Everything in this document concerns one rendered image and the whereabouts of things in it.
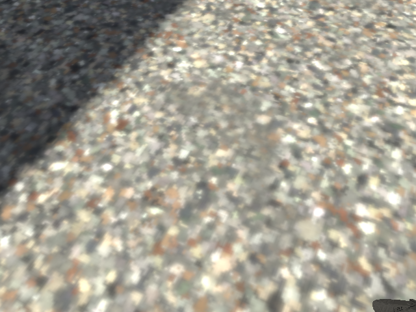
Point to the robot right hand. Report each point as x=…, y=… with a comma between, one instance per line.
x=389, y=305

